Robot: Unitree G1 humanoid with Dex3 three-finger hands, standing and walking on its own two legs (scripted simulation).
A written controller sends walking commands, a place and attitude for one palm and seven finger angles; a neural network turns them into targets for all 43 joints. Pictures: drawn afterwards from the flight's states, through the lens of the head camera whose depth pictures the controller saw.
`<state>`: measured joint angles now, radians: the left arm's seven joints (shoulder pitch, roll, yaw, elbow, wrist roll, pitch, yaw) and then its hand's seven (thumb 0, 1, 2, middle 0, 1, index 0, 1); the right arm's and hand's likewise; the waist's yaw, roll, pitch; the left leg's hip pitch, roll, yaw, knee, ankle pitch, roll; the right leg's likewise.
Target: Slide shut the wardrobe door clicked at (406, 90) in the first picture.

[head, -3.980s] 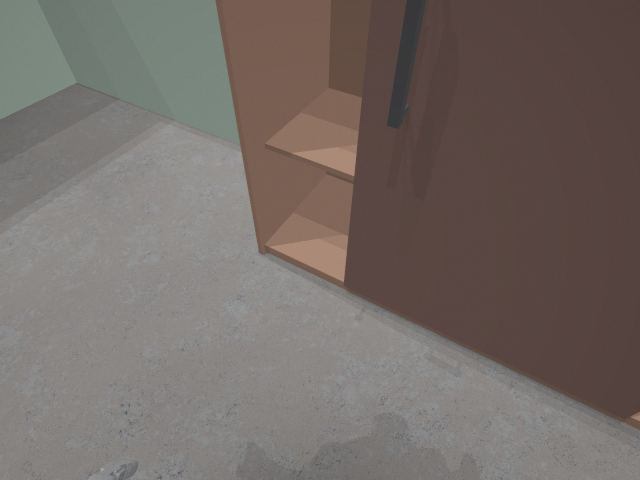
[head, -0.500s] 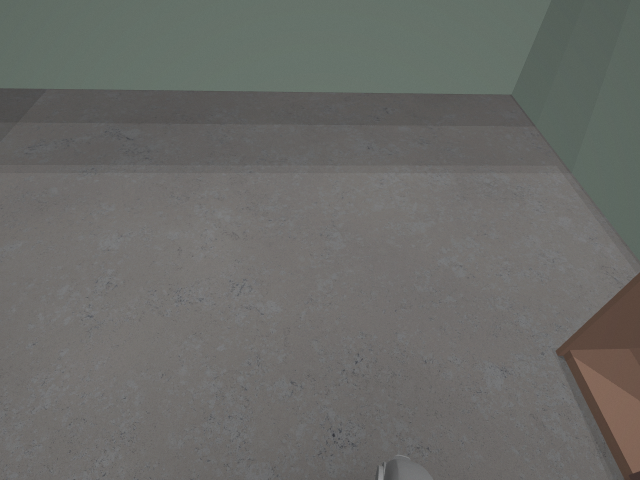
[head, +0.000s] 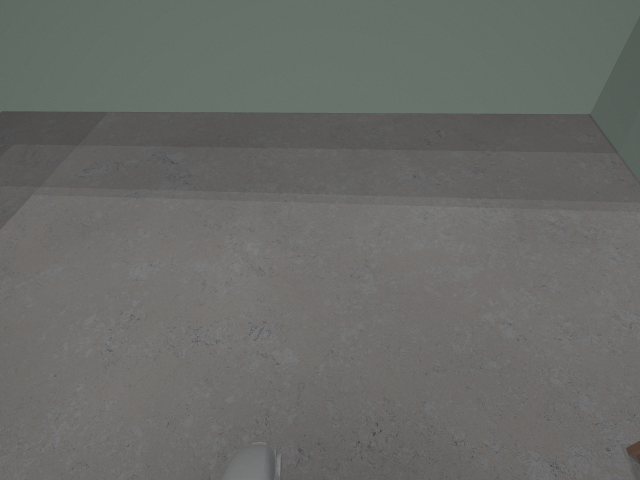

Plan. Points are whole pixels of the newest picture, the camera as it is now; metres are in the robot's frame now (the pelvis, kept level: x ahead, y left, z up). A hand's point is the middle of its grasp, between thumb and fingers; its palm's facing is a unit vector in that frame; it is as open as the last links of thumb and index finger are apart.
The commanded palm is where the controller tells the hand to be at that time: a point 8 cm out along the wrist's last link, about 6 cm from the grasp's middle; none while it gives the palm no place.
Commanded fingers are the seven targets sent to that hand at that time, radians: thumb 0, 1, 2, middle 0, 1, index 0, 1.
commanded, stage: walk to a spot facing it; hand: right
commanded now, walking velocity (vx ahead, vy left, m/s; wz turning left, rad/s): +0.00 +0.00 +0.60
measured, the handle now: out of the picture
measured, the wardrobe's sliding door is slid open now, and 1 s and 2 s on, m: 0.37 0.37 0.37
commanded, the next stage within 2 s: turn to face it in 0.04 s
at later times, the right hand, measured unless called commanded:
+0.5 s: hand (409, 417) +0.26 -0.12 -0.17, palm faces +0.03 +0.99 -0.15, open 7.2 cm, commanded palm none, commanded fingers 0.00 -0.90 -0.90 0.20 0.30 0.20 0.30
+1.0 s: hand out of the picture +0.14 -0.26 -0.17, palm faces +0.32 +0.91 -0.26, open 7.4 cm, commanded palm none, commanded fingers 0.00 -0.90 -0.90 0.20 0.30 0.20 0.30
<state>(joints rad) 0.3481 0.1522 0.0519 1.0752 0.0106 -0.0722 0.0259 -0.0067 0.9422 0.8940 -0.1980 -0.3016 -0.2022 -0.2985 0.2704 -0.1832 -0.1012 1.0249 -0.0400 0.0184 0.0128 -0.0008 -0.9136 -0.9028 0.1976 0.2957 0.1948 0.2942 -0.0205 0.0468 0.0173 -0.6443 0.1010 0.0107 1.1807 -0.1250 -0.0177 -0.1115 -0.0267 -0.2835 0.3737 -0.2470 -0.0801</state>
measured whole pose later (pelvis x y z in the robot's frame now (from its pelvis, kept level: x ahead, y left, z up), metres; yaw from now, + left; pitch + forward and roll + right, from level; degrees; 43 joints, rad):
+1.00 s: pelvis +0.13 -0.02 +0.00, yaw -16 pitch +2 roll +3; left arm 0.24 0.19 0.05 0.93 0.02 0.02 0.00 0.01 0.91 0.89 -0.20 -0.30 -0.20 -0.30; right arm 0.19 -0.27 -0.10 0.93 -0.02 0.06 -0.02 0.00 -0.91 -0.90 0.20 0.30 0.20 0.29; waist 0.01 0.01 0.05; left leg -0.49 0.08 0.00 1.07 -0.35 -0.10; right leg -0.31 0.02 0.00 0.45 -0.16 -0.08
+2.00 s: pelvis +0.09 -0.01 +0.00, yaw -52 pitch +1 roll +1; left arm 0.19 0.21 0.05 0.91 0.02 0.03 -0.01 0.00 0.91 0.89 -0.20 -0.30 -0.21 -0.30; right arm 0.13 -0.27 -0.08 0.87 -0.02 0.06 -0.02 0.00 -0.91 -0.90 0.20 0.30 0.20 0.29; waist 0.01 0.01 0.07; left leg -0.47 0.08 0.00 1.00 -0.40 -0.10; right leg -0.25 0.05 0.07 0.47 -0.24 -0.05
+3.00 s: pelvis +0.06 -0.02 +0.00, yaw -84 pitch +0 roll +1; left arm 0.21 0.17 0.02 0.93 0.01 0.02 0.00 0.00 0.91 0.89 -0.20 -0.30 -0.21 -0.30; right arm 0.19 -0.25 -0.06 0.93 -0.02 0.06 -0.02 0.00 -0.91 -0.90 0.20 0.30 0.20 0.29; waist 0.00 0.03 0.05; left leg -0.46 0.09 0.01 1.03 -0.36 -0.09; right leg -0.18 0.06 0.02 0.42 -0.23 -0.08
